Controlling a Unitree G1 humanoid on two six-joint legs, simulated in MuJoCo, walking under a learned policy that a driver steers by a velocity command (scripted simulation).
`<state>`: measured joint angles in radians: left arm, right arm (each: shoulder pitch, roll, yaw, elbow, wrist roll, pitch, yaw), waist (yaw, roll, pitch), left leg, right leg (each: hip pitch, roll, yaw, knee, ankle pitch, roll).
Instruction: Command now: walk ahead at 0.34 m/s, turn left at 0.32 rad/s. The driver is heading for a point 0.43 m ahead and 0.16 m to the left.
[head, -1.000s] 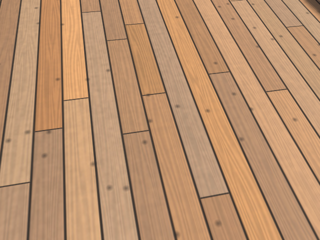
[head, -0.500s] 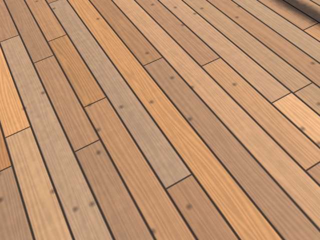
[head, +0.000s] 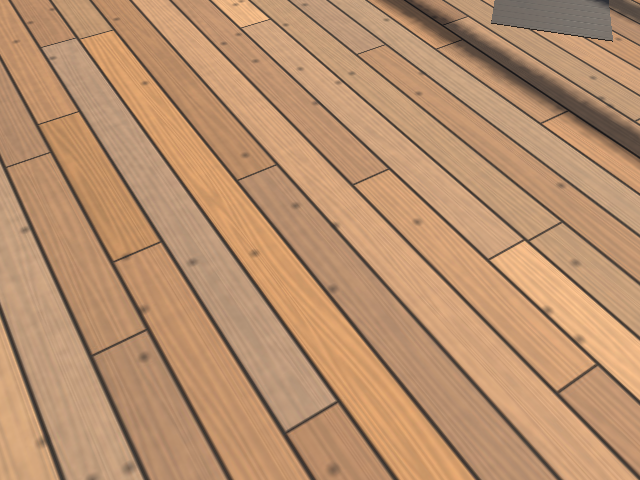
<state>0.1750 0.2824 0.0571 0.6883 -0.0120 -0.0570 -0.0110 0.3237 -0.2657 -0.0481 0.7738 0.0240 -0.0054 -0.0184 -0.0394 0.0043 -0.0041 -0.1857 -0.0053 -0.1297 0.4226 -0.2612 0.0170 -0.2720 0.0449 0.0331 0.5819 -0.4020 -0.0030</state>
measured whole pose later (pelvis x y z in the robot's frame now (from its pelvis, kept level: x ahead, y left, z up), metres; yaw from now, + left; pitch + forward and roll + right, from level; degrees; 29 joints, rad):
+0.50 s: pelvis +0.20 +0.06 -0.04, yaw +17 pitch +2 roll -1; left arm 0.41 0.30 0.07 0.85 -0.01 -0.05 0.02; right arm 0.04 -0.29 -0.05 0.57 0.03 -0.03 0.06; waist 0.07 0.02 0.06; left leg -0.56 -0.02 0.06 0.63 -0.12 0.11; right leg 0.10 -0.09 -0.20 0.53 -0.50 0.05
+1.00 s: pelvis +0.39 +0.12 -0.01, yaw +23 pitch +1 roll +1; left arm 0.15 0.26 0.03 0.74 0.02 -0.05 0.01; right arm 0.20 -0.27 -0.03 0.79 -0.01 -0.02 0.00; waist -0.02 -0.01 0.01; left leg -0.16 -0.10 -0.03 0.48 -0.33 0.07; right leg -0.38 -0.03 0.03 0.49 -0.10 0.02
